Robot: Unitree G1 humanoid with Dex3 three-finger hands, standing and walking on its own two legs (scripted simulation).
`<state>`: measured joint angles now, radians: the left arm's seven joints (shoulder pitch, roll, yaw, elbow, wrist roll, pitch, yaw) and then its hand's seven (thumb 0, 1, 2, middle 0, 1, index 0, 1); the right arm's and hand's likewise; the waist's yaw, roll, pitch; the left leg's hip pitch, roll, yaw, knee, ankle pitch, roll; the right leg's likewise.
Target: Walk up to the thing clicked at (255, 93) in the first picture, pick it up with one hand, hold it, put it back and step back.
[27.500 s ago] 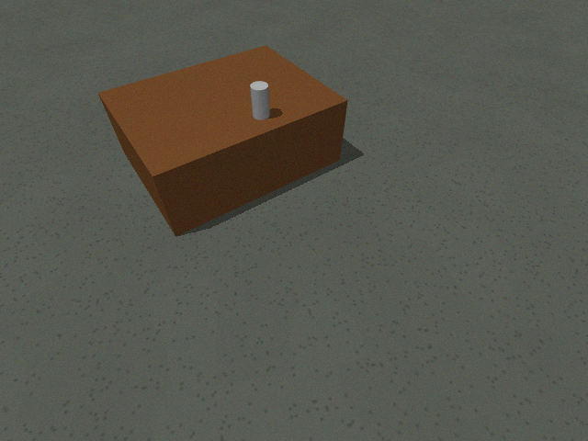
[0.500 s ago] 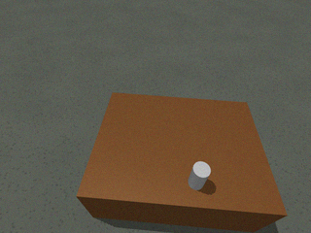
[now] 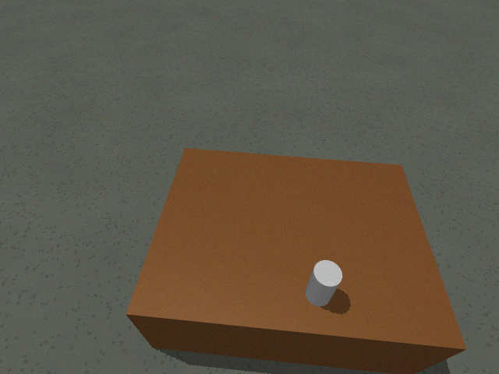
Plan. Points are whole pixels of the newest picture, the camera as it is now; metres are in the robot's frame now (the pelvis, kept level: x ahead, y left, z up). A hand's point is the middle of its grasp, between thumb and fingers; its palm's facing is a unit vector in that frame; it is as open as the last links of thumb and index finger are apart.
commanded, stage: stand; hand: right
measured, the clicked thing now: (322, 284) +0.44 -0.19 -0.35
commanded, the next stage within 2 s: step back in 0.84 s
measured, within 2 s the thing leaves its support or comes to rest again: neither
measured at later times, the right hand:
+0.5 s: hand out of the picture +0.07 -0.26 -0.15, palm faces -0.02 +0.94 -0.35, open 7.4 cm
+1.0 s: hand out of the picture +0.08 -0.27 -0.16, palm faces -0.03 +0.93 -0.35, open 7.4 cm
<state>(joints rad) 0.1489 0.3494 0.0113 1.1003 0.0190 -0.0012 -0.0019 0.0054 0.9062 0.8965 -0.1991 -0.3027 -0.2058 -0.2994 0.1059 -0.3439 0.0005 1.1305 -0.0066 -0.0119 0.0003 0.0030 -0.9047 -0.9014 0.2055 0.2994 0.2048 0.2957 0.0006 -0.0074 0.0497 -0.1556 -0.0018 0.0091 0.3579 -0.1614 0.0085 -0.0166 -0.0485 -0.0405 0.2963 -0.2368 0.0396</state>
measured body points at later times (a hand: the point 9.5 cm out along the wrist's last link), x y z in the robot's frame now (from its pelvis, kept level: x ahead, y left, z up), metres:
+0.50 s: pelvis +0.00 +0.00 +0.00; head +0.01 +0.00 +0.45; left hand +0.06 +0.30 -0.14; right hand +0.08 -0.30 -0.13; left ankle +0.02 +0.11 -0.75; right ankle -0.05 -0.14 -0.75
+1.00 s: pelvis -0.03 -0.01 -0.01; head +0.03 -0.01 +0.43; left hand +0.06 +0.31 -0.14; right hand +0.08 -0.32 -0.14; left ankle +0.02 +0.11 -0.75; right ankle -0.05 -0.14 -0.74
